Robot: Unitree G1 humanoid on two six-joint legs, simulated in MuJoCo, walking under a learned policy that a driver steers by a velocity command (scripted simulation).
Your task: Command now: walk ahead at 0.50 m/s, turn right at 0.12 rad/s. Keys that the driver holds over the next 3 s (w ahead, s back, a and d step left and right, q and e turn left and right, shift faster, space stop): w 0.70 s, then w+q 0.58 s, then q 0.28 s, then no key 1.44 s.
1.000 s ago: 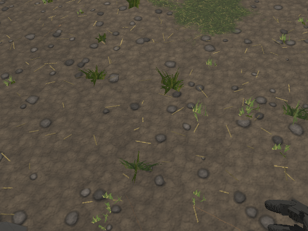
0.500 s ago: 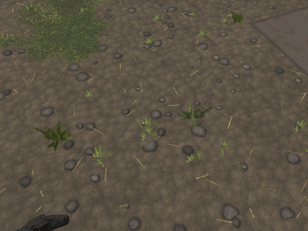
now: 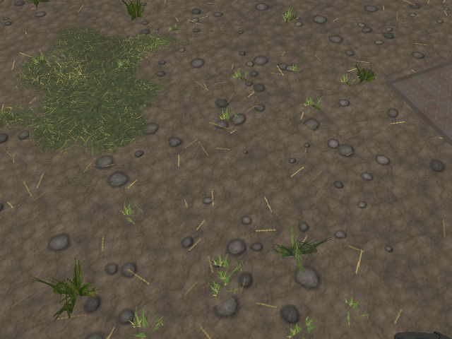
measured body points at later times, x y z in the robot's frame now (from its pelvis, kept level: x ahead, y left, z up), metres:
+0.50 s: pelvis +0.28 +0.04 +0.00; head +0.31 +0.04 +0.45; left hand +0.49 +0.27 -0.09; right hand +0.29 -0.24 -0.12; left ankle +0.19 +0.13 -0.74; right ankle +0.46 -0.12 -0.69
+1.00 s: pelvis +0.56 -0.01 +0.00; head +0.58 -0.01 +0.45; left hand +0.57 +0.27 -0.12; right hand +0.74 -0.25 -0.10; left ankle +0.73 +0.17 -0.68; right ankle +0.49 -0.10 -0.74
